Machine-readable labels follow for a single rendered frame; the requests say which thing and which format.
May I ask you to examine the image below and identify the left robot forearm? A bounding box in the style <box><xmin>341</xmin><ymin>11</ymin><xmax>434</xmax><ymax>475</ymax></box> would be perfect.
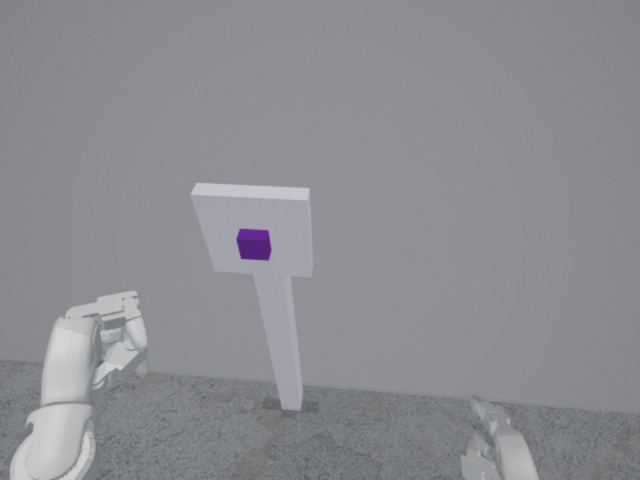
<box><xmin>10</xmin><ymin>401</ymin><xmax>100</xmax><ymax>480</ymax></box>

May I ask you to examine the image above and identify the robot left hand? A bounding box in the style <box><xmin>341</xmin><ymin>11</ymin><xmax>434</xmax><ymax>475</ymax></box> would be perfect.
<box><xmin>40</xmin><ymin>291</ymin><xmax>148</xmax><ymax>408</ymax></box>

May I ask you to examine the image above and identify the button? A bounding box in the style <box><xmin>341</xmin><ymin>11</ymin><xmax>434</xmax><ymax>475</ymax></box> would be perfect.
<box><xmin>236</xmin><ymin>229</ymin><xmax>271</xmax><ymax>261</ymax></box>

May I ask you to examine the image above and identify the panel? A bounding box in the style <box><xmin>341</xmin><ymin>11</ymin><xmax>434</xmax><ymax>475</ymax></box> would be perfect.
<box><xmin>190</xmin><ymin>183</ymin><xmax>313</xmax><ymax>411</ymax></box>

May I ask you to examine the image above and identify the robot right hand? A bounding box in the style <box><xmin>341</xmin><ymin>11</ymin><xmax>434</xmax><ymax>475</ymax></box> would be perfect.
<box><xmin>461</xmin><ymin>395</ymin><xmax>539</xmax><ymax>480</ymax></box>

